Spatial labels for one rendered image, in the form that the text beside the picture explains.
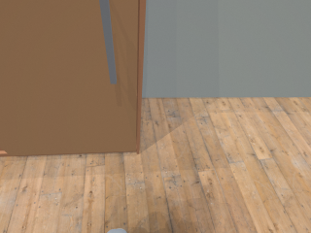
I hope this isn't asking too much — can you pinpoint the handle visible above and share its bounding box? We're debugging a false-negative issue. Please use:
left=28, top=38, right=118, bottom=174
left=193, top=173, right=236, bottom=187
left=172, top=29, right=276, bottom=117
left=99, top=0, right=117, bottom=84

